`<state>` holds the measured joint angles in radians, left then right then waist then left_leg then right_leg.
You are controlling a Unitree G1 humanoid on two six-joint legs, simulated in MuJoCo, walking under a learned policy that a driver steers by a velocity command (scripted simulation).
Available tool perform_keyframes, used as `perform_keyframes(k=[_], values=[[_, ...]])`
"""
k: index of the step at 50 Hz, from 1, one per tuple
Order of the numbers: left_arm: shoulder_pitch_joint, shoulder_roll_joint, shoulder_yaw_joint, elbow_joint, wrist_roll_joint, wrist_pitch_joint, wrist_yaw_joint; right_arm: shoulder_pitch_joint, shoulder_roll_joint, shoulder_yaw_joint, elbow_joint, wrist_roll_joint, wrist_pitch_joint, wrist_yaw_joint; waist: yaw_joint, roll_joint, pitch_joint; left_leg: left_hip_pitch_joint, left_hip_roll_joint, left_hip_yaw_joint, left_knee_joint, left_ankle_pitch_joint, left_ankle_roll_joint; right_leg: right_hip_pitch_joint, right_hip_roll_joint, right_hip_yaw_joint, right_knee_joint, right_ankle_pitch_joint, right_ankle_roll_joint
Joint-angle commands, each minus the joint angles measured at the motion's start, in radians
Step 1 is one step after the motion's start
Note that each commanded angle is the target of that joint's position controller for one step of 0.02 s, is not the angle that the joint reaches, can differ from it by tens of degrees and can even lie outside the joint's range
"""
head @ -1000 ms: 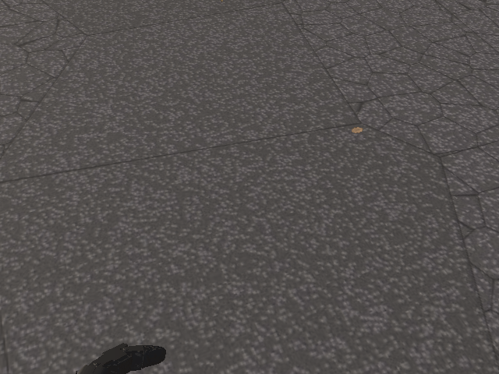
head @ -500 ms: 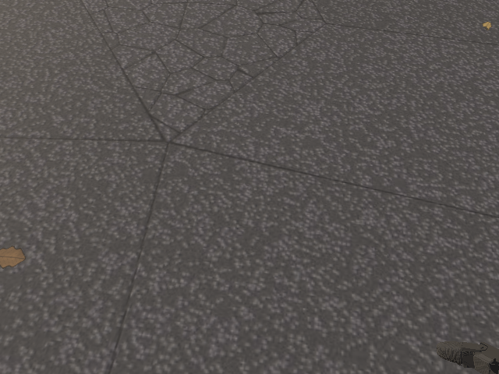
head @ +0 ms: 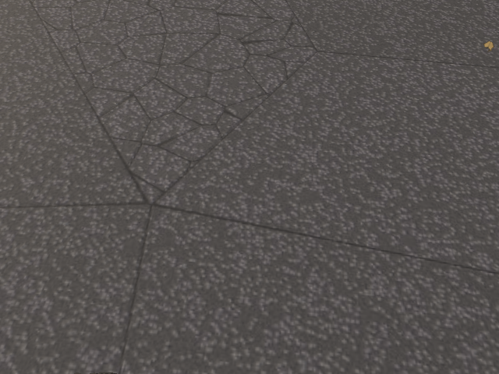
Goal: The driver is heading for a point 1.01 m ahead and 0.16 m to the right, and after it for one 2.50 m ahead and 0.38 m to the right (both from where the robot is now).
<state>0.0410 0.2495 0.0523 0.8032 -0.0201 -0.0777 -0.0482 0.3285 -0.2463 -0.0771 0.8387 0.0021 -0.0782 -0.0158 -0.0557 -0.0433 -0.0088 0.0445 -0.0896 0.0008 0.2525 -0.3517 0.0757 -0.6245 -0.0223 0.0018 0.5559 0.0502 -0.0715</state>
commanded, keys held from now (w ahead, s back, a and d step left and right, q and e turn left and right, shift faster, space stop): w+e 0.40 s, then w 0.60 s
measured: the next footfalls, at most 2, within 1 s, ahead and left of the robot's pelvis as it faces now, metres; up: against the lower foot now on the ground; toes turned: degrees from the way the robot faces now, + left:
right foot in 0.06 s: +0.22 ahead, -0.11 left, +0.00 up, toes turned -3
left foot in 0.54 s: +0.52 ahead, +0.04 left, +0.00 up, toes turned -21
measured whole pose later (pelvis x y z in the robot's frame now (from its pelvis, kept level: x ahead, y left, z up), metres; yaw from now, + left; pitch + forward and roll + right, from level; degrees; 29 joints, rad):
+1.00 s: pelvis +0.55 -0.10 +0.00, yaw -20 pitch +3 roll +1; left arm 0.02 0.25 0.04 0.67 -0.02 -0.07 -0.03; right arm 0.40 -0.28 -0.06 0.86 0.02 -0.07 0.01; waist -0.11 -0.03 0.01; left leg 0.00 -0.03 -0.01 0.28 -0.33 0.02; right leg -0.55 -0.04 0.02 0.53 -0.04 -0.03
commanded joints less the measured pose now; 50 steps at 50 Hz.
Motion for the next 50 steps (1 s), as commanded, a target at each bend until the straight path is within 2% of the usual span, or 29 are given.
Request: perform_keyframes(k=[1, 2, 3, 4, 5, 6, 7, 8, 9, 10, 13, 17, 19, 22, 24, 26, 27, 28, 29, 30, 31, 32, 33, 34, 36, 41, 44, 47, 50], values=[[-0.103, 0.086, 0.019, -0.096, 0.002, -0.025, -0.020, 0.018, -0.163, -0.039, -0.032, 0.001, 0.007, -0.014, 0.003, 0.131, 0.000, 0.083, 0.314, -0.034, 0.121, 0.994, 0.069, 0.009, 0.050, -0.065, -0.008, -0.142, -0.044], [-0.029, 0.109, 0.031, -0.082, 0.003, -0.022, -0.018, 0.006, -0.176, -0.040, -0.034, 0.001, 0.012, -0.018, 0.046, 0.150, -0.053, 0.080, 0.300, -0.014, 0.221, 1.168, 0.055, 0.124, 0.088, -0.095, -0.009, -0.173, -0.064], [0.121, 0.148, 0.052, -0.047, 0.002, -0.020, -0.013, -0.029, -0.185, -0.038, -0.043, 0.004, 0.016, -0.020, 0.133, 0.137, -0.125, 0.014, 0.267, 0.017, 0.399, 1.210, 0.027, 0.333, 0.108, -0.089, -0.060, -0.111, -0.100], [0.299, 0.220, 0.075, -0.019, 0.012, -0.013, 0.001, -0.047, -0.175, -0.029, -0.068, -0.006, 0.006, -0.024, 0.205, 0.048, -0.236, -0.226, 0.229, 0.042, 0.691, 0.926, -0.012, 0.653, -0.047, 0.143, -0.056, -0.033, -0.176], [0.356, 0.279, 0.087, -0.007, -0.001, -0.013, 0.003, 0.074, -0.043, 0.014, -0.083, -0.026, -0.019, 0.002, 0.128, -0.196, -0.352, -0.678, 0.021, 0.000, 1.063, -0.043, -0.094, 1.035, -0.289, 0.649, -0.107, -0.154, -0.372], [0.390, 0.199, 0.066, 0.006, -0.012, -0.002, 0.011, 0.016, -0.113, 0.005, -0.080, 0.003, -0.051, 0.018, 0.181, -0.132, -0.372, -0.813, 0.031, -0.136, 1.158, -0.178, -0.076, 1.084, -0.287, 0.761, -0.214, -0.307, -0.353], [0.314, 0.168, 0.058, -0.020, -0.008, 0.001, 0.021, -0.092, -0.153, -0.004, -0.123, 0.033, -0.070, 0.024, 0.185, -0.084, -0.220, -0.889, 0.086, -0.140, 1.130, -0.095, -0.063, 0.972, -0.257, 0.630, -0.242, -0.303, -0.303], [0.246, 0.152, 0.052, -0.043, -0.002, 0.001, 0.025, -0.146, -0.143, 0.001, -0.137, 0.023, -0.078, 0.019, 0.153, 0.028, -0.142, -0.850, 0.125, -0.125, 1.048, -0.027, -0.058, 0.818, -0.220, 0.538, -0.262, -0.227, -0.271], [0.202, 0.134, 0.047, -0.056, 0.000, 0.000, 0.027, -0.170, -0.142, -0.005, -0.146, -0.003, -0.079, 0.012, 0.118, 0.072, -0.079, -0.802, 0.146, -0.113, 0.963, 0.006, -0.071, 0.685, -0.192, 0.483, -0.286, -0.128, -0.260], [0.185, 0.125, 0.041, -0.067, 0.008, -0.001, 0.030, -0.164, -0.141, -0.011, -0.155, -0.016, -0.071, 0.008, 0.085, 0.061, -0.065, -0.738, 0.162, -0.111, 0.918, 0.022, -0.081, 0.603, -0.164, 0.443, -0.311, -0.060, -0.256], [0.181, 0.141, 0.045, -0.081, 0.003, 0.002, 0.041, -0.142, -0.108, -0.008, -0.167, -0.016, -0.046, 0.001, 0.046, 0.021, -0.027, -0.697, 0.175, -0.076, 0.765, 0.036, -0.119, 0.463, -0.133, 0.369, -0.342, 0.035, -0.253], [0.232, 0.180, 0.060, -0.079, -0.007, 0.016, 0.059, -0.295, -0.056, 0.013, -0.212, -0.020, -0.041, 0.005, 0.095, -0.012, -0.001, -0.574, 0.119, -0.035, 0.438, 0.328, -0.141, 0.320, -0.036, 0.256, -0.327, 0.034, -0.180], [0.280, 0.177, 0.061, -0.070, -0.009, 0.026, 0.062, -0.350, -0.060, 0.012, -0.229, -0.007, -0.045, 0.012, 0.124, -0.029, -0.014, -0.510, 0.081, -0.036, 0.342, 0.436, -0.145, 0.318, -0.029, 0.273, -0.303, -0.014, -0.156], [0.323, 0.155, 0.056, -0.059, -0.014, 0.033, 0.064, -0.382, -0.090, 0.005, -0.245, 0.004, -0.052, 0.023, 0.136, -0.044, -0.019, -0.505, 0.081, -0.070, 0.255, 0.419, -0.126, 0.422, -0.072, 0.349, -0.240, -0.109, -0.137], [0.330, 0.153, 0.057, -0.056, -0.006, 0.033, 0.067, -0.365, -0.113, -0.004, -0.245, 0.004, -0.062, 0.030, 0.119, -0.063, -0.018, -0.485, 0.091, -0.076, 0.226, 0.360, -0.093, 0.491, -0.110, 0.394, -0.183, -0.100, -0.124], [0.312, 0.135, 0.053, -0.068, 0.002, 0.031, 0.064, -0.249, -0.142, -0.021, -0.220, -0.005, -0.070, 0.025, 0.053, -0.072, -0.062, -0.319, 0.089, -0.052, 0.174, 0.322, -0.038, 0.501, -0.072, 0.376, -0.064, 0.050, -0.092], [0.294, 0.099, 0.038, -0.086, 0.012, 0.026, 0.058, -0.115, -0.182, -0.034, -0.203, -0.018, -0.073, 0.020, -0.013, -0.027, -0.171, -0.101, 0.195, -0.141, 0.214, 0.337, 0.024, 0.420, -0.029, 0.320, 0.142, 0.026, -0.062], [0.422, 0.052, 0.022, -0.090, -0.006, 0.016, 0.059, 0.025, -0.266, -0.058, -0.172, -0.033, -0.065, 0.018, -0.009, 0.206, -0.321, 0.265, 0.393, -0.494, 0.202, 0.222, 0.187, 0.111, 0.104, 0.188, 0.480, -0.235, 0.015], [0.454, 0.083, 0.018, -0.082, -0.015, 0.009, 0.059, 0.080, -0.235, -0.056, -0.138, -0.004, -0.055, 0.030, -0.015, 0.348, -0.324, 0.309, 0.497, -0.789, 0.083, 0.003, 0.249, -0.080, 0.109, 0.172, 0.663, -0.629, 0.037], [0.366, 0.154, 0.034, -0.088, -0.018, 0.008, 0.057, 0.035, -0.165, -0.034, -0.147, 0.010, -0.051, 0.030, -0.031, 0.218, -0.179, 0.204, 0.464, -0.722, 0.054, -0.118, 0.209, -0.164, 0.060, 0.201, 0.739, -0.570, 0.036], [0.273, 0.159, 0.035, -0.107, -0.009, 0.009, 0.056, -0.026, -0.139, -0.022, -0.158, 0.004, -0.042, 0.029, -0.022, 0.128, -0.082, 0.077, 0.420, -0.586, 0.040, -0.069, 0.172, -0.164, 0.020, 0.159, 0.735, -0.488, 0.036], [0.219, 0.146, 0.034, -0.125, 0.008, 0.006, 0.054, -0.070, -0.122, -0.014, -0.156, -0.003, -0.036, 0.032, 0.001, 0.092, -0.012, -0.041, 0.377, -0.493, 0.012, 0.039, 0.161, -0.151, -0.012, 0.128, 0.674, -0.430, 0.037], [0.210, 0.136, 0.037, -0.128, 0.015, 0.005, 0.053, -0.092, -0.104, -0.005, -0.155, -0.009, -0.036, 0.033, 0.025, 0.099, 0.008, -0.110, 0.340, -0.424, -0.011, 0.134, 0.146, -0.110, -0.045, 0.116, 0.615, -0.388, 0.037], [0.224, 0.119, 0.035, -0.126, 0.012, 0.007, 0.050, -0.101, -0.099, -0.001, -0.151, -0.012, -0.037, 0.035, 0.044, 0.127, 0.007, -0.154, 0.315, -0.379, -0.030, 0.195, 0.140, -0.065, -0.058, 0.103, 0.576, -0.369, 0.041], [0.231, 0.090, 0.029, -0.124, 0.013, 0.011, 0.048, -0.089, -0.109, -0.003, -0.135, -0.003, -0.041, 0.037, 0.054, 0.146, -0.007, -0.184, 0.295, -0.311, -0.056, 0.297, 0.152, -0.041, -0.067, 0.076, 0.509, -0.340, 0.052], [0.070, 0.051, 0.007, -0.161, 0.018, 0.004, 0.042, -0.039, -0.167, -0.016, -0.093, 0.012, -0.030, 0.024, 0.014, 0.117, 0.011, -0.194, 0.269, -0.176, -0.093, 0.399, 0.138, -0.015, -0.068, 0.041, 0.197, -0.098, 0.073], [-0.020, 0.054, 0.003, -0.183, 0.008, -0.002, 0.032, 0.018, -0.183, -0.017, -0.062, 0.021, -0.022, 0.023, -0.021, 0.118, 0.028, -0.185, 0.267, -0.141, -0.083, 0.381, 0.124, 0.043, -0.041, 0.021, 0.068, -0.004, 0.077], [-0.096, 0.066, 0.005, -0.214, 0.001, -0.008, 0.019, 0.065, -0.192, -0.017, -0.035, 0.024, -0.009, 0.023, -0.039, 0.121, 0.049, -0.109, 0.305, -0.162, -0.048, 0.387, 0.117, 0.036, -0.025, 0.017, 0.000, -0.042, 0.058], [-0.073, 0.094, 0.014, -0.220, 0.002, -0.017, 0.009, 0.066, -0.215, -0.023, -0.019, 0.026, 0.007, 0.016, 0.000, 0.140, 0.033, -0.044, 0.331, -0.168, 0.033, 0.522, 0.091, 0.117, 0.001, -0.002, -0.066, -0.138, 0.017]])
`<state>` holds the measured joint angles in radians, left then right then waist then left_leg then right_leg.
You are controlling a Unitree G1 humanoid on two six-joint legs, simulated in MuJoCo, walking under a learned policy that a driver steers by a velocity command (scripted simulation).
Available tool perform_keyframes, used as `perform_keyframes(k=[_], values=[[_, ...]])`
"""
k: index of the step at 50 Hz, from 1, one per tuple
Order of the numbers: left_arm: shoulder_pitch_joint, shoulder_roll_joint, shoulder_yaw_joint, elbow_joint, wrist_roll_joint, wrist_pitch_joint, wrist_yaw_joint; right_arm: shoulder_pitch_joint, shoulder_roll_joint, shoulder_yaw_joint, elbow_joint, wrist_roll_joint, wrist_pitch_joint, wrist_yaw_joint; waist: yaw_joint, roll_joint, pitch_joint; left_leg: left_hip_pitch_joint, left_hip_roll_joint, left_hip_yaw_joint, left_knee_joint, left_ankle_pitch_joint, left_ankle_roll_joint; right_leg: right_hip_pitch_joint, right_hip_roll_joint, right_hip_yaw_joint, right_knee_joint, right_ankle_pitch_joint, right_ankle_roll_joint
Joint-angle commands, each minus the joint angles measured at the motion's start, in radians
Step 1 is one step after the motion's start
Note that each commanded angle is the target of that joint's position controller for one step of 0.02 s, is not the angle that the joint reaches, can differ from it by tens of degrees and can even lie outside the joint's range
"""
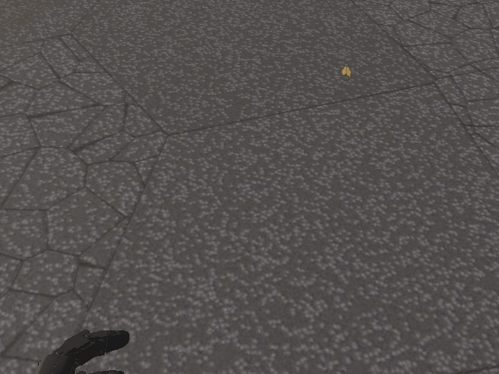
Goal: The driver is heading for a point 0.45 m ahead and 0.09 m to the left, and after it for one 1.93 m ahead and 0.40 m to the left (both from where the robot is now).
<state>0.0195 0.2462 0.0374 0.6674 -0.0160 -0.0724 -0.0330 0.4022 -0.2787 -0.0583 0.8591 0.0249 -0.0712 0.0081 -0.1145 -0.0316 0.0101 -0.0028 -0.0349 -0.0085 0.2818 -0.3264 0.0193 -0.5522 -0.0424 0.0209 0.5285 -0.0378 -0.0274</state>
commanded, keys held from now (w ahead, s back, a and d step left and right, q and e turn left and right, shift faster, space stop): w+q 0.46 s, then q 0.20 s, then no key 0.20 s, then e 0.14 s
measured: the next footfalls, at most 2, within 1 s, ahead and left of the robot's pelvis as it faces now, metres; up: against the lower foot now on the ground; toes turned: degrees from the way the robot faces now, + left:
right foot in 0.04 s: +0.19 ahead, -0.13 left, +0.00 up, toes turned +0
left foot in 0.58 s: +0.44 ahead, +0.16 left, +0.00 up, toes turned +18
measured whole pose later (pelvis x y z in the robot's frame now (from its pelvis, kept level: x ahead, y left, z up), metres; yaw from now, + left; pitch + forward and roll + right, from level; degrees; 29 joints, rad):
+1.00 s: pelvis +0.41 +0.06 +0.00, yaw +22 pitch +2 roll +1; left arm 0.18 0.27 0.05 0.79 0.00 0.00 0.03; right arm 0.14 -0.24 -0.03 0.73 -0.03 -0.02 0.00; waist 0.00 -0.04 0.01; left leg -0.29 -0.10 -0.03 0.45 -0.19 0.07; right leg -0.45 -0.08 0.06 0.67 -0.20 0.06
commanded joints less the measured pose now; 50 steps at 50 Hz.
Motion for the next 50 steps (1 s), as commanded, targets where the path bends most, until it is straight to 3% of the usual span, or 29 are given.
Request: perform_keyframes(k=[1, 2, 3, 4, 5, 6, 7, 8, 10, 14, 19, 23, 25, 27, 28, 29, 30, 31, 32, 33, 34, 35, 37, 40, 43, 46, 48, 50], values=[[0.026, 0.119, 0.042, -0.064, 0.004, -0.025, -0.002, -0.019, -0.183, -0.040, -0.039, 0.007, 0.004, -0.010, 0.109, 0.123, -0.029, -0.016, 0.249, -0.139, 0.093, 0.635, 0.129, 0.187, 0.044, -0.039, -0.085, -0.039, -0.049], [0.172, 0.168, 0.066, -0.025, 0.012, -0.026, 0.007, -0.024, -0.163, -0.030, -0.043, 0.003, 0.005, -0.012, 0.177, 0.105, -0.126, -0.095, 0.198, -0.104, 0.260, 0.683, 0.101, 0.422, 0.023, -0.020, -0.081, -0.010, -0.082], [0.374, 0.253, 0.088, 0.002, 0.028, -0.024, 0.020, -0.043, -0.104, -0.005, -0.080, -0.024, -0.002, -0.012, 0.256, -0.018, -0.292, -0.318, 0.126, -0.056, 0.582, 0.388, 0.058, 0.743, -0.196, 0.208, -0.041, 0.050, -0.156], [0.399, 0.286, 0.093, 0.021, 0.024, -0.013, 0.016, 0.085, -0.020, 0.019, -0.084, -0.009, -0.019, -0.010, 0.198, -0.271, -0.398, -0.669, -0.001, -0.047, 0.867, -0.246, 0.011, 0.990, -0.388, 0.592, -0.128, -0.135, -0.283], [0.401, 0.193, 0.071, 0.019, 0.016, -0.009, 0.017, 0.020, -0.130, -0.009, -0.069, 0.011, -0.026, -0.009, 0.240, -0.145, -0.320, -0.766, 0.044, -0.135, 0.974, -0.245, 0.011, 0.916, -0.357, 0.599, -0.182, -0.277, -0.252], [0.341, 0.161, 0.058, 0.019, 0.012, -0.010, 0.020, -0.061, -0.160, -0.021, -0.096, 0.020, -0.027, -0.007, 0.227, -0.105, -0.189, -0.803, 0.080, -0.119, 0.979, -0.147, 0.013, 0.789, -0.324, 0.457, -0.212, -0.261, -0.213], [0.272, 0.139, 0.049, 0.016, 0.017, -0.012, 0.018, -0.100, -0.145, -0.020, -0.101, 0.013, -0.023, -0.011, 0.192, -0.050, -0.121, -0.764, 0.118, -0.098, 0.944, -0.067, 0.006, 0.658, -0.281, 0.361, -0.249, -0.199, -0.192], [0.223, 0.113, 0.042, 0.018, 0.021, -0.017, 0.013, -0.114, -0.134, -0.024, -0.104, 0.001, -0.014, -0.012, 0.163, -0.049, -0.066, -0.734, 0.141, -0.095, 0.905, -0.014, -0.001, 0.559, -0.248, 0.289, -0.290, -0.150, -0.184], [0.182, 0.094, 0.042, 0.031, 0.028, -0.034, 0.011, -0.074, -0.093, -0.022, -0.092, 0.005, 0.011, -0.012, 0.116, -0.077, -0.037, -0.649, 0.167, -0.099, 0.878, 0.046, -0.011, 0.443, -0.217, 0.185, -0.357, -0.078, -0.176], [0.191, 0.123, 0.055, 0.076, 0.033, -0.048, 0.022, -0.127, -0.065, -0.022, -0.116, 0.000, 0.031, -0.014, 0.104, -0.029, 0.007, -0.710, 0.169, -0.121, 0.787, 0.184, -0.034, 0.419, -0.214, 0.031, -0.398, 0.097, -0.176], [0.224, 0.160, 0.063, 0.110, 0.025, -0.037, 0.037, -0.270, -0.039, -0.008, -0.162, -0.004, 0.023, 0.015, 0.152, -0.009, 0.046, -0.679, 0.152, -0.047, 0.510, 0.401, -0.018, 0.452, -0.188, -0.123, -0.411, 0.136, -0.140], [0.295, 0.192, 0.074, 0.149, 0.009, -0.012, 0.043, -0.389, -0.034, 0.000, -0.228, -0.002, 0.025, 0.040, 0.193, 0.001, 0.085, -0.724, 0.140, 0.003, 0.390, 0.348, 0.015, 0.593, -0.235, -0.164, -0.371, 0.172, -0.127], [0.275, 0.210, 0.078, 0.150, 0.003, 0.010, 0.051, -0.393, -0.051, -0.008, -0.253, -0.010, 0.025, 0.053, 0.170, -0.018, 0.080, -0.676, 0.099, 0.056, 0.348, 0.264, 0.039, 0.630, -0.237, -0.200, -0.270, 0.444, -0.101], [0.254, 0.238, 0.085, 0.138, -0.005, 0.029, 0.067, -0.278, -0.095, -0.033, -0.242, -0.016, 0.024, 0.059, 0.102, -0.065, -0.014, -0.503, 0.016, 0.116, 0.338, 0.189, 0.072, 0.640, -0.220, -0.220, -0.066, 0.776, -0.067], [0.234, 0.238, 0.083, 0.128, -0.010, 0.036, 0.072, -0.136, -0.140, -0.059, -0.208, -0.015, 0.022, 0.053, 0.026, -0.050, -0.090, -0.312, -0.025, 0.118, 0.263, 0.265, 0.101, 0.586, -0.184, -0.236, 0.119, 0.766, -0.036], [0.247, 0.216, 0.074, 0.115, -0.001, 0.028, 0.074, -0.020, -0.213, -0.089, -0.184, -0.019, 0.028, 0.031, -0.031, 0.031, -0.165, -0.051, 0.028, 0.004, 0.210, 0.517, 0.146, 0.396, -0.125, -0.242, 0.389, 0.496, 0.026], [0.365, 0.072, 0.030, 0.071, 0.058, 0.008, 0.055, -0.053, -0.331, -0.100, -0.200, -0.029, 0.033, 0.011, 0.100, 0.319, -0.273, 0.338, 0.322, -0.431, 0.301, 0.971, 0.329, -0.052, 0.058, -0.201, 0.782, -0.583, 0.103], [0.353, 0.143, 0.029, 0.081, 0.034, -0.017, 0.040, -0.026, -0.289, -0.087, -0.247, -0.034, 0.030, 0.016, 0.031, 0.194, -0.521, 0.402, 0.426, -0.683, 0.210, 0.916, 0.439, -0.094, 0.095, 0.049, 0.942, -0.682, 0.100], [0.240, 0.186, 0.044, 0.053, -0.006, -0.021, 0.036, -0.073, -0.237, -0.073, -0.256, -0.035, 0.028, 0.020, 0.011, 0.113, -0.429, 0.320, 0.372, -0.540, 0.181, 0.886, 0.388, -0.138, 0.041, 0.090, 0.928, -0.592, 0.078], [0.195, 0.171, 0.038, 0.036, -0.004, -0.019, 0.045, -0.132, -0.195, -0.064, -0.253, -0.014, 0.027, 0.018, 0.043, 0.059, -0.287, 0.174, 0.316, -0.432, 0.160, 0.800, 0.337, -0.172, 0.006, 0.067, 0.843, -0.503, 0.070], [0.192, 0.171, 0.040, 0.051, 0.011, -0.009, 0.058, -0.190, -0.156, -0.052, -0.260, -0.006, 0.031, 0.012, 0.078, 0.023, -0.198, 0.031, 0.286, -0.368, 0.131, 0.751, 0.301, -0.149, -0.029, 0.056, 0.781, -0.448, 0.076], [0.210, 0.184, 0.047, 0.053, 0.015, 0.009, 0.064, -0.226, -0.136, -0.044, -0.270, -0.016, 0.034, 0.007, 0.115, 0.042, -0.165, -0.097, 0.264, -0.328, 0.097, 0.744, 0.289, -0.072, -0.046, 0.059, 0.740, -0.414, 0.077], [0.254, 0.166, 0.047, 0.063, 0.019, 0.037, 0.068, -0.251, -0.139, -0.042, -0.271, -0.037, 0.032, 0.007, 0.152, 0.072, -0.153, -0.235, 0.243, -0.278, 0.063, 0.780, 0.284, 0.024, -0.039, 0.041, 0.681, -0.381, 0.086], [0.249, 0.133, 0.038, 0.065, 0.027, 0.051, 0.079, -0.246, -0.152, -0.042, -0.249, -0.037, 0.029, -0.002, 0.154, 0.094, -0.169, -0.268, 0.218, -0.210, 0.061, 0.823, 0.270, 0.045, -0.027, 0.032, 0.549, -0.304, 0.105], [0.199, 0.124, 0.034, 0.058, 0.023, 0.061, 0.078, -0.260, -0.142, -0.034, -0.237, -0.034, 0.044, -0.015, 0.137, 0.116, -0.171, -0.268, 0.192, -0.188, 0.051, 0.634, 0.235, 0.071, -0.034, 0.038, 0.412, -0.203, 0.111], [0.167, 0.106, 0.027, 0.070, 0.015, 0.067, 0.068, -0.275, -0.084, -0.007, -0.209, -0.054, 0.046, -0.014, 0.118, 0.137, -0.143, -0.301, 0.189, -0.163, 0.018, 0.397, 0.210, 0.172, -0.051, 0.041, 0.243, -0.125, 0.103], [0.148, 0.119, 0.030, 0.067, 0.012, 0.065, 0.062, -0.263, -0.086, -0.003, -0.180, -0.062, 0.042, -0.005, 0.104, 0.151, -0.107, -0.301, 0.206, -0.174, 0.024, 0.324, 0.208, 0.214, -0.040, 0.031, 0.168, -0.152, 0.089], [0.152, 0.135, 0.036, 0.059, 0.015, 0.058, 0.056, -0.270, -0.104, -0.005, -0.164, -0.049, 0.045, -0.004, 0.123, 0.141, -0.085, -0.275, 0.206, -0.177, 0.078, 0.308, 0.183, 0.257, -0.012, -0.003, 0.041, -0.148, 0.061]])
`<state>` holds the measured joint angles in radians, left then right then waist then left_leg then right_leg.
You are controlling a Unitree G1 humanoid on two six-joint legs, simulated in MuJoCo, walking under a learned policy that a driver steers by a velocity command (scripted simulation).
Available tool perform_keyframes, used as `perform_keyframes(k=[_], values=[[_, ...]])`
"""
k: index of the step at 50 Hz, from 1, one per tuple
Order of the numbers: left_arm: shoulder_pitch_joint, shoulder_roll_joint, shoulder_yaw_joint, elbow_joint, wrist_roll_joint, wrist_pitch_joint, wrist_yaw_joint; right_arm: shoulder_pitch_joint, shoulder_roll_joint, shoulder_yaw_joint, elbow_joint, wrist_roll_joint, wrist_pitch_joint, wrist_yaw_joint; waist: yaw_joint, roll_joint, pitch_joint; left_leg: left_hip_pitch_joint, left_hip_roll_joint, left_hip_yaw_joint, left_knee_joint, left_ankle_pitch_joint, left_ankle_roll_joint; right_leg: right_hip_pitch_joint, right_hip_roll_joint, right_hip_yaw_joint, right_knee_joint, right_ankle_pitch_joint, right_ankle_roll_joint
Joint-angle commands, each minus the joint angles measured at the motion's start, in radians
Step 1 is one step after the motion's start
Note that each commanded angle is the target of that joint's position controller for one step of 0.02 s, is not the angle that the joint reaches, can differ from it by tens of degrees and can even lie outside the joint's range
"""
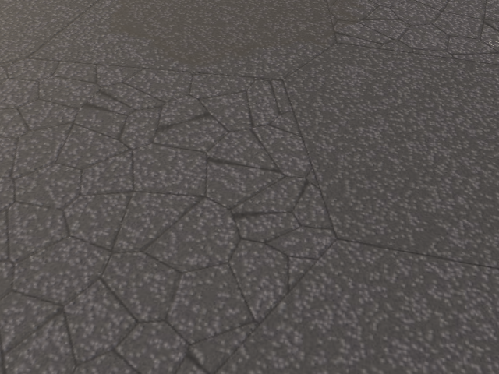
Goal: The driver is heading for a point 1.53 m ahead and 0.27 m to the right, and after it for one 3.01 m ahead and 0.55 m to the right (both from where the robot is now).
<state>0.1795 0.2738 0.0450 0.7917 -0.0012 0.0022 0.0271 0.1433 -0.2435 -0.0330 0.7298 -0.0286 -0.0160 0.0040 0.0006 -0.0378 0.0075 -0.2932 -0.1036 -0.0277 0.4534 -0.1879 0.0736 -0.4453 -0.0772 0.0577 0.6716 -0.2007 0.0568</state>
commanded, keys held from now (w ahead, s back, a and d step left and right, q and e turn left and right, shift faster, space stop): e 0.48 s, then no key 0.18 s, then q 0.34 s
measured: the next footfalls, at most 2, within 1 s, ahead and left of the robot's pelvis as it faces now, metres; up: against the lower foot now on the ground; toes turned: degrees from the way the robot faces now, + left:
right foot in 0.02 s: +0.08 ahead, -0.16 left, +0.00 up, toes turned -1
right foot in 0.60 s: +0.03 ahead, -0.18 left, +0.00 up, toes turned -20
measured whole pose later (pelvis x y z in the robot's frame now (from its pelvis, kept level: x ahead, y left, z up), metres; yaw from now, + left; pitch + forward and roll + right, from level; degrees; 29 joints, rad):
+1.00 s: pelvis +0.00 -0.06 +0.00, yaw -13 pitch +0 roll -1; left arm 0.07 0.24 0.05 0.75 0.01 0.03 0.04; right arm 0.21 -0.29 -0.07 0.80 0.02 0.05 -0.02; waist -0.02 0.01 0.05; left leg -0.33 0.06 0.02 0.80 -0.47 -0.06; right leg -0.26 -0.01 -0.12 0.50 -0.25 -0.04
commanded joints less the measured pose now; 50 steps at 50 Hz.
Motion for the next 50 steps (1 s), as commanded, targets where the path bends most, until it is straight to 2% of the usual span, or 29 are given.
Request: perform_keyframes(k=[1, 2, 3, 4, 6, 8, 11, 12, 13, 14, 15, 16, 17, 18, 20, 23, 26, 29, 30, 31, 32, 33, 34, 35, 36, 38, 40, 44, 50], values=[[-0.014, 0.125, 0.032, -0.074, 0.007, -0.019, -0.006, 0.021, -0.148, -0.034, -0.021, 0.014, -0.007, -0.004, 0.006, 0.125, -0.070, 0.042, 0.257, -0.157, -0.066, 0.145, 0.097, 0.161, 0.022, -0.032, -0.180, 0.107, -0.042], [-0.024, 0.163, 0.038, -0.089, 0.013, -0.021, -0.005, 0.048, -0.149, -0.035, -0.019, 0.012, -0.007, -0.012, -0.013, 0.077, -0.075, 0.054, 0.226, -0.142, -0.017, 0.102, 0.056, 0.180, -0.023, 0.031, -0.185, 0.306, -0.066], [-0.045, 0.220, 0.051, -0.100, 0.009, -0.016, -0.002, 0.113, -0.155, -0.041, -0.019, 0.000, -0.009, -0.018, -0.073, -0.032, -0.090, 0.019, 0.147, -0.085, 0.036, -0.005, 0.017, 0.212, -0.069, 0.094, -0.160, 0.422, -0.103], [-0.034, 0.210, 0.059, -0.092, -0.007, -0.008, -0.005, 0.080, -0.135, -0.039, -0.027, -0.002, -0.007, -0.026, -0.058, -0.121, -0.090, 0.020, 0.077, 0.016, 0.090, -0.053, -0.024, 0.169, -0.079, 0.143, -0.198, 0.319, -0.144], [-0.002, 0.176, 0.057, -0.094, -0.003, -0.003, -0.007, 0.001, -0.116, -0.043, -0.049, 0.007, 0.011, -0.039, -0.018, -0.164, -0.064, -0.021, 0.044, 0.054, 0.183, -0.099, -0.053, 0.145, -0.129, 0.280, -0.268, 0.222, -0.205], [-0.002, 0.181, 0.060, -0.107, 0.001, -0.007, -0.004, 0.002, -0.100, -0.046, -0.060, 0.014, 0.026, -0.039, -0.015, -0.201, -0.071, -0.057, 0.039, 0.031, 0.210, -0.146, -0.046, 0.173, -0.151, 0.344, -0.272, 0.253, -0.239], [-0.056, 0.170, 0.063, -0.138, -0.014, -0.002, 0.005, 0.055, -0.095, -0.055, -0.052, 0.017, 0.018, -0.030, -0.043, -0.164, -0.123, 0.036, 0.073, 0.006, 0.095, -0.075, -0.025, 0.161, -0.104, 0.316, -0.197, 0.304, -0.200], [-0.058, 0.150, 0.059, -0.155, -0.018, 0.004, 0.006, 0.071, -0.133, -0.068, -0.048, 0.013, 0.018, -0.030, -0.031, -0.074, -0.137, 0.117, 0.141, -0.037, 0.045, 0.047, -0.004, 0.093, -0.046, 0.255, -0.130, 0.229, -0.154], [-0.049, 0.127, 0.054, -0.169, -0.023, 0.009, 0.004, 0.054, -0.178, -0.084, -0.046, 0.011, 0.024, -0.029, -0.005, 0.105, -0.107, 0.157, 0.234, -0.134, -0.016, 0.151, 0.047, -0.023, 0.050, 0.126, -0.023, 0.094, -0.093], [-0.035, 0.126, 0.053, -0.172, -0.015, 0.010, 0.000, 0.064, -0.191, -0.088, -0.053, 0.005, 0.026, -0.027, -0.015, 0.236, -0.092, 0.206, 0.384, -0.291, -0.084, 0.314, 0.138, -0.131, 0.116, 0.036, 0.105, -0.139, -0.050], [-0.034, 0.147, 0.065, -0.173, -0.008, 0.011, -0.003, 0.062, -0.171, -0.079, -0.066, -0.001, 0.019, -0.031, -0.023, 0.244, -0.101, 0.236, 0.510, -0.375, -0.099, 0.487, 0.227, -0.199, 0.098, 0.024, 0.329, -0.404, -0.025], [-0.027, 0.168, 0.079, -0.164, -0.012, 0.017, -0.005, 0.055, -0.157, -0.071, -0.081, 0.000, 0.011, -0.035, -0.019, 0.148, -0.095, 0.236, 0.524, -0.358, -0.093, 0.568, 0.254, -0.228, 0.085, 0.057, 0.486, -0.431, -0.014], [-0.010, 0.155, 0.081, -0.154, -0.018, 0.027, -0.004, 0.012, -0.158, -0.071, -0.089, 0.007, 0.005, -0.038, 0.008, 0.095, -0.075, 0.232, 0.489, -0.281, -0.081, 0.558, 0.224, -0.246, 0.065, 0.070, 0.532, -0.380, -0.003], [-0.009, 0.132, 0.074, -0.152, -0.020, 0.036, -0.003, -0.017, -0.163, -0.074, -0.089, 0.017, 0.002, -0.041, 0.018, 0.097, -0.052, 0.233, 0.448, -0.209, -0.084, 0.520, 0.185, -0.261, 0.044, 0.065, 0.493, -0.318, 0.006], [-0.048, 0.098, 0.060, -0.169, -0.024, 0.040, -0.006, -0.001, -0.175, -0.078, -0.077, 0.019, 0.010, -0.049, -0.008, 0.138, -0.039, 0.243, 0.392, -0.106, -0.095, 0.524, 0.158, -0.244, 0.043, 0.006, 0.415, -0.235, 0.030], [-0.102, 0.069, 0.044, -0.211, -0.028, 0.040, -0.026, 0.026, -0.194, -0.088, -0.065, 0.022, 0.026, -0.056, -0.039, 0.180, -0.079, 0.265, 0.378, -0.012, -0.087, 0.516, 0.145, -0.136, 0.041, -0.054, 0.229, -0.186, 0.033], [-0.102, 0.085, 0.049, -0.229, -0.024, 0.044, -0.042, 0.043, -0.224, -0.099, -0.050, 0.035, 0.030, -0.046, -0.045, 0.209, -0.095, 0.238, 0.395, 0.013, -0.067, 0.495, 0.140, 0.000, 0.066, -0.105, 0.071, -0.179, 0.007], [-0.025, 0.098, 0.061, -0.205, -0.015, 0.047, -0.046, 0.021, -0.216, -0.092, -0.035, 0.065, 0.022, -0.034, 0.009, 0.197, -0.094, 0.172, 0.371, 0.047, 0.029, 0.378, 0.077, 0.196, 0.108, -0.137, -0.225, 0.031, -0.060], [0.003, 0.135, 0.071, -0.201, -0.010, 0.047, -0.037, 0.069, -0.179, -0.080, -0.012, 0.056, 0.013, -0.027, 0.012, 0.127, -0.111, 0.083, 0.331, 0.096, 0.111, 0.273, 0.009, 0.340, 0.080, -0.073, -0.300, 0.203, -0.094], [0.041, 0.221, 0.087, -0.216, 0.002, 0.044, -0.018, 0.066, -0.110, -0.053, -0.034, 0.002, 0.005, -0.020, 0.002, -0.107, -0.172, -0.129, 0.248, 0.172, 0.347, -0.103, -0.090, 0.543, -0.149, 0.205, -0.275, 0.620, -0.167], [0.032, 0.220, 0.074, -0.223, 0.033, 0.030, -0.020, 0.034, -0.105, -0.048, -0.060, 0.000, 0.007, -0.022, 0.022, -0.217, -0.206, -0.256, 0.161, 0.085, 0.522, -0.511, -0.143, 0.491, -0.347, 0.385, -0.265, 0.767, -0.388], [0.032, 0.176, 0.062, -0.215, 0.035, 0.012, -0.028, 0.000, -0.175, -0.068, -0.053, 0.023, 0.017, -0.027, 0.056, -0.108, -0.203, -0.254, 0.179, 0.007, 0.631, -0.505, -0.155, 0.429, -0.311, 0.335, -0.293, 0.650, -0.421], [-0.021, 0.134, 0.046, -0.199, 0.032, -0.003, -0.031, 0.007, -0.170, -0.069, -0.038, 0.039, 0.026, -0.027, 0.023, -0.101, -0.151, -0.249, 0.194, -0.015, 0.636, -0.445, -0.149, 0.377, -0.240, 0.234, -0.304, 0.534, -0.362], [-0.073, 0.114, 0.040, -0.191, 0.026, -0.010, -0.030, 0.037, -0.158, -0.068, -0.005, 0.038, 0.035, -0.034, -0.003, -0.077, -0.125, -0.234, 0.202, -0.021, 0.599, -0.385, -0.149, 0.341, -0.186, 0.176, -0.318, 0.412, -0.306], [-0.110, 0.084, 0.029, -0.182, 0.019, -0.015, -0.029, 0.052, -0.162, -0.070, 0.014, 0.028, 0.045, -0.040, -0.015, -0.084, -0.100, -0.195, 0.204, -0.027, 0.570, -0.321, -0.158, 0.291, -0.168, 0.136, -0.328, 0.408, -0.281], [-0.131, 0.062, 0.020, -0.155, 0.030, -0.020, -0.023, 0.103, -0.141, -0.065, 0.046, 0.033, 0.051, -0.038, -0.042, -0.094, -0.096, -0.089, 0.185, -0.019, 0.518, -0.238, -0.170, 0.222, -0.131, 0.055, -0.341, 0.414, -0.266], [-0.139, 0.076, 0.026, -0.141, 0.031, -0.020, -0.014, 0.074, -0.131, -0.055, 0.040, 0.041, 0.049, -0.037, -0.023, -0.100, -0.080, -0.065, 0.180, -0.006, 0.415, -0.213, -0.168, 0.234, -0.127, 0.030, -0.345, 0.331, -0.263], [-0.099, 0.145, 0.052, -0.110, 0.018, 0.003, 0.007, 0.024, -0.159, -0.059, 0.005, 0.048, 0.052, -0.037, 0.020, -0.094, -0.049, -0.123, 0.174, 0.016, 0.389, -0.277, -0.154, 0.294, -0.209, 0.105, -0.353, 0.226, -0.312], [-0.129, 0.151, 0.062, -0.099, 0.007, 0.020, 0.018, 0.052, -0.133, -0.056, -0.002, 0.049, 0.058, -0.016, -0.001, -0.082, -0.061, -0.079, 0.164, 0.062, 0.315, -0.276, -0.113, 0.326, -0.244, 0.065, -0.312, 0.341, -0.301]])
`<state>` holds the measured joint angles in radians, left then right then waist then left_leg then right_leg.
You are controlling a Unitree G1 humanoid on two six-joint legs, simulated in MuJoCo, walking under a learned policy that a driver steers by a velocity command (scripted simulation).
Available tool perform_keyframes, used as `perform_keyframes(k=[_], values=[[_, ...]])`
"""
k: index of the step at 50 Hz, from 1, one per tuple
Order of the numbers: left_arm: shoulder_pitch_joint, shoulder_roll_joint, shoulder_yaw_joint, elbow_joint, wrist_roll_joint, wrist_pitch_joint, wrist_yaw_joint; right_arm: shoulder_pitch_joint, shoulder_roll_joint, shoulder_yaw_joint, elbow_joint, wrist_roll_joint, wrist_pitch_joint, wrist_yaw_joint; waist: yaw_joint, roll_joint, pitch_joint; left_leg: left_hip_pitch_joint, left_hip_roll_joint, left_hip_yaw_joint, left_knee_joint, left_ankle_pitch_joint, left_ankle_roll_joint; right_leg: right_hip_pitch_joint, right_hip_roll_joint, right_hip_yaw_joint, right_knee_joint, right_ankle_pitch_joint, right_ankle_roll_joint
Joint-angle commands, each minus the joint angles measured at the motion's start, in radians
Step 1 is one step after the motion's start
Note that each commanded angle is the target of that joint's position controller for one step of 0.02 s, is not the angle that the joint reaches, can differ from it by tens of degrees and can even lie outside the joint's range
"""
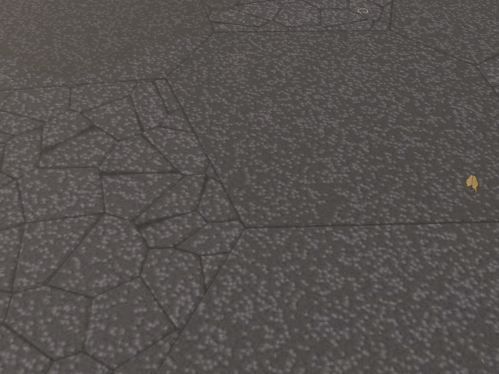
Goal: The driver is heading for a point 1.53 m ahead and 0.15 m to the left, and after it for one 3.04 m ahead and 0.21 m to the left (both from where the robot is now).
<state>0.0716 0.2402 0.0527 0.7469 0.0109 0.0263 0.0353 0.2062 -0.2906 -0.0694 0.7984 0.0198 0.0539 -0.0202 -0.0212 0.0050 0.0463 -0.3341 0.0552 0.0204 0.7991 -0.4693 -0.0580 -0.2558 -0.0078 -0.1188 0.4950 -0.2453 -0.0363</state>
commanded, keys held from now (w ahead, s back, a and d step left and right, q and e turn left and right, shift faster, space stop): q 0.30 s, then no key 0.30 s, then w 0.04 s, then w+e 0.20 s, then e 0.16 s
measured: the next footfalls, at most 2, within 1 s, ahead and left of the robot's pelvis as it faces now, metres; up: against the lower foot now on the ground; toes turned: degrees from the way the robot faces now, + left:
left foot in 0.08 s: +0.01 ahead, +0.12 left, +0.00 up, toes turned +6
right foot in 0.58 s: +0.08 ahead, -0.11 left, +0.00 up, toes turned +18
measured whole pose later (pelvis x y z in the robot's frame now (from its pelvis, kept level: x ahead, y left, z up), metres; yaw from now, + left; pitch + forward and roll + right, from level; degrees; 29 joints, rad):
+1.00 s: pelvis +0.06 +0.03 +0.01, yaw +8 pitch +1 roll +0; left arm 0.22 0.31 0.07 0.76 -0.03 0.00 0.01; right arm 0.26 -0.28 -0.06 0.81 0.00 -0.05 -0.02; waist -0.02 -0.04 0.02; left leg -0.10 0.00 0.06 0.37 -0.30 0.02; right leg -0.48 0.00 0.04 0.98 -0.44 0.02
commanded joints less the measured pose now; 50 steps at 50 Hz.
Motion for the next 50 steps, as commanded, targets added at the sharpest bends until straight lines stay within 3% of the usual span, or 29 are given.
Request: perform_keyframes(k=[1, 3, 4, 5, 6, 7, 9, 11, 17, 23, 25, 27, 28, 29, 30, 31, 32, 33, 35, 38, 40, 41, 42, 43, 44, 45, 46, 48, 50], values=[[-0.033, 0.187, 0.056, -0.053, -0.011, 0.000, 0.011, 0.009, -0.081, -0.020, -0.066, 0.001, -0.012, 0.015, 0.005, -0.126, -0.110, 0.000, -0.005, 0.031, -0.094, 0.049, 0.032, 0.134, -0.306, 0.217, -0.110, 0.404, -0.191], [-0.031, 0.184, 0.060, -0.039, -0.032, 0.009, 0.013, 0.069, -0.087, -0.026, -0.048, -0.004, -0.013, 0.025, -0.031, -0.109, -0.117, 0.119, -0.037, 0.048, -0.316, 0.241, 0.084, 0.088, -0.260, 0.144, -0.015, 0.312, -0.110], [0.012, 0.153, 0.057, -0.028, -0.025, 0.010, 0.010, 0.082, -0.156, -0.044, -0.053, -0.011, -0.016, 0.019, -0.012, 0.040, -0.107, 0.218, 0.048, -0.121, -0.428, 0.458, 0.142, -0.036, -0.181, 0.051, 0.158, 0.132, -0.014], [-0.046, 0.102, 0.041, -0.083, 0.017, 0.003, 0.006, 0.075, -0.278, -0.072, -0.076, -0.013, -0.021, 0.004, 0.008, 0.315, -0.074, 0.315, 0.291, -0.484, -0.455, 0.792, 0.313, -0.335, -0.001, -0.027, 0.399, -0.300, 0.098], [-0.138, 0.125, 0.046, -0.105, 0.009, -0.005, 0.011, 0.100, -0.252, -0.061, -0.093, -0.054, -0.043, 0.012, -0.065, 0.229, -0.122, 0.282, 0.349, -0.558, -0.488, 0.800, 0.434, -0.382, 0.037, 0.132, 0.601, -0.460, 0.098], [-0.114, 0.150, 0.057, -0.093, -0.011, -0.005, 0.009, 0.056, -0.230, -0.054, -0.099, -0.056, -0.064, 0.015, -0.031, 0.142, -0.110, 0.279, 0.302, -0.469, -0.483, 0.744, 0.402, -0.401, 0.010, 0.180, 0.674, -0.390, 0.086], [-0.061, 0.169, 0.069, -0.054, -0.010, -0.004, 0.016, -0.038, -0.182, -0.044, -0.114, -0.011, -0.073, 0.004, 0.014, 0.081, -0.086, 0.285, 0.207, -0.361, -0.465, 0.654, 0.297, -0.427, -0.016, 0.196, 0.650, -0.233, 0.087], [-0.038, 0.161, 0.070, -0.045, -0.007, -0.007, 0.017, -0.037, -0.156, -0.031, -0.122, -0.004, -0.066, -0.008, 0.024, 0.097, -0.108, 0.271, 0.166, -0.325, -0.463, 0.710, 0.283, -0.374, -0.001, 0.190, 0.661, -0.145, 0.106], [-0.038, 0.141, 0.061, -0.045, -0.018, -0.018, 0.013, -0.005, -0.170, -0.036, -0.132, -0.011, -0.049, -0.021, 0.000, 0.121, -0.112, 0.318, 0.140, -0.339, -0.460, 0.615, 0.282, -0.346, 0.006, 0.193, 0.439, -0.080, 0.139], [-0.019, 0.149, 0.053, -0.037, -0.023, -0.029, -0.003, -0.046, -0.169, -0.026, -0.131, -0.026, -0.038, -0.007, -0.019, 0.153, -0.088, 0.191, 0.131, -0.363, -0.441, 0.554, 0.290, -0.159, -0.003, 0.168, 0.258, -0.114, 0.128], [-0.006, 0.149, 0.050, -0.034, -0.024, -0.036, -0.009, -0.061, -0.161, -0.019, -0.127, -0.024, -0.035, -0.002, -0.017, 0.152, -0.089, 0.185, 0.132, -0.383, -0.415, 0.596, 0.288, -0.111, 0.000, 0.160, 0.190, -0.121, 0.116], [0.036, 0.133, 0.045, -0.019, -0.023, -0.047, -0.019, -0.091, -0.140, -0.007, -0.122, -0.014, -0.032, -0.002, 0.018, 0.136, -0.094, 0.173, 0.109, -0.384, -0.375, 0.615, 0.262, -0.019, 0.007, 0.146, 0.014, -0.021, 0.095], [0.064, 0.128, 0.042, -0.008, -0.015, -0.054, -0.024, -0.089, -0.125, 0.000, -0.114, -0.008, -0.032, -0.004, 0.041, 0.115, -0.092, 0.145, 0.084, -0.377, -0.364, 0.575, 0.227, 0.067, 0.003, 0.147, -0.135, 0.140, 0.077], [0.080, 0.164, 0.045, -0.008, 0.001, -0.058, -0.023, -0.055, -0.099, 0.009, -0.108, -0.022, -0.039, -0.005, 0.028, 0.061, -0.116, 0.100, 0.044, -0.354, -0.336, 0.463, 0.171, 0.169, -0.074, 0.220, -0.154, 0.296, 0.051], [0.082, 0.241, 0.055, -0.018, 0.013, -0.057, -0.019, 0.005, -0.078, 0.015, -0.106, -0.047, -0.049, -0.001, -0.029, -0.112, -0.148, 0.041, -0.058, -0.255, -0.224, 0.236, 0.115, 0.238, -0.212, 0.351, -0.115, 0.552, -0.021], [0.062, 0.194, 0.037, 0.000, 0.018, -0.056, -0.024, 0.013, -0.071, 0.016, -0.099, -0.039, -0.051, -0.001, -0.042, -0.202, -0.154, 0.046, -0.097, -0.172, -0.236, 0.039, 0.069, 0.154, -0.279, 0.428, -0.149, 0.391, -0.150], [0.032, 0.149, 0.025, -0.006, 0.005, -0.060, -0.029, -0.014, -0.099, 0.013, -0.091, -0.039, -0.050, -0.002, -0.025, -0.179, -0.130, 0.070, -0.080, -0.133, -0.238, 0.042, 0.047, 0.117, -0.249, 0.429, -0.193, 0.100, -0.159], [0.063, 0.171, 0.033, 0.009, -0.008, -0.058, -0.029, -0.068, -0.108, 0.007, -0.097, -0.035, -0.053, -0.001, 0.012, -0.190, -0.100, 0.040, -0.104, -0.082, -0.208, 0.046, 0.045, 0.114, -0.204, 0.436, -0.223, -0.153, -0.135], [0.124, 0.236, 0.045, 0.026, -0.022, -0.055, -0.021, -0.122, -0.112, -0.001, -0.110, -0.023, -0.061, 0.001, 0.045, -0.214, 0.012, -0.050, -0.102, -0.048, -0.146, 0.018, 0.043, 0.067, -0.237, 0.537, -0.298, -0.380, -0.159], [0.151, 0.232, 0.043, 0.030, -0.034, -0.057, -0.012, -0.117, -0.084, 0.000, -0.107, -0.005, -0.104, 0.016, 0.040, -0.198, 0.034, -0.062, -0.078, -0.052, -0.184, -0.032, 0.071, 0.081, -0.232, 0.561, -0.308, -0.341, -0.173], [0.099, 0.224, 0.042, 0.011, -0.048, -0.046, -0.009, -0.063, -0.064, -0.002, -0.073, -0.004, -0.131, 0.026, -0.005, -0.175, 0.009, 0.117, -0.091, -0.023, -0.403, 0.143, 0.094, 0.015, -0.164, 0.489, -0.276, -0.254, -0.148], [0.089, 0.211, 0.039, 0.001, -0.046, -0.042, -0.006, -0.024, -0.069, -0.008, -0.051, -0.008, -0.137, 0.028, -0.024, -0.159, -0.024, 0.244, -0.089, -0.019, -0.455, 0.258, 0.096, -0.039, -0.132, 0.458, -0.241, -0.185, -0.129], [0.071, 0.177, 0.031, -0.013, -0.040, -0.046, -0.007, 0.053, -0.095, -0.020, -0.029, -0.010, -0.137, 0.023, -0.057, -0.122, -0.074, 0.389, -0.041, -0.048, -0.445, 0.266, 0.101, -0.125, -0.098, 0.422, -0.164, -0.158, -0.095], [0.015, 0.104, 0.011, -0.048, -0.033, -0.054, -0.010, 0.140, -0.148, -0.034, -0.017, -0.023, -0.135, 0.012, -0.101, 0.007, -0.093, 0.526, 0.079, -0.196, -0.471, 0.188, 0.136, -0.294, -0.002, 0.314, 0.042, -0.124, -0.031], [0.013, 0.096, 0.007, -0.092, -0.038, -0.064, -0.010, 0.151, -0.232, -0.055, -0.015, -0.029, -0.127, 0.011, -0.084, 0.210, -0.072, 0.500, 0.258, -0.433, -0.550, 0.192, 0.241, -0.400, 0.060, 0.194, 0.236, -0.233, 0.011], [0.024, 0.160, 0.026, -0.095, -0.036, -0.069, -0.011, 0.128, -0.189, -0.045, -0.024, -0.034, -0.127, 0.005, -0.072, 0.187, -0.016, 0.470, 0.352, -0.497, -0.559, 0.362, 0.316, -0.483, 0.008, 0.216, 0.426, -0.362, 0.032], [0.072, 0.184, 0.039, -0.077, -0.044, -0.066, -0.016, 0.095, -0.141, -0.031, -0.037, -0.037, -0.127, -0.001, -0.040, 0.127, -0.005, 0.472, 0.335, -0.422, -0.529, 0.533, 0.313, -0.512, -0.016, 0.244, 0.534, -0.346, 0.037], [0.102, 0.166, 0.042, -0.068, -0.043, -0.048, -0.025, 0.026, -0.125, -0.027, -0.057, -0.021, -0.117, -0.006, -0.009, 0.110, -0.004, 0.477, 0.278, -0.252, -0.508, 0.726, 0.257, -0.546, -0.046, 0.229, 0.561, -0.236, 0.055], [0.068, 0.124, 0.030, -0.087, -0.041, -0.038, -0.042, 0.006, -0.135, -0.029, -0.063, -0.021, -0.100, -0.017, -0.016, 0.107, 0.004, 0.390, 0.220, -0.115, -0.524, 0.827, 0.229, -0.480, -0.046, 0.159, 0.502, -0.125, 0.081]])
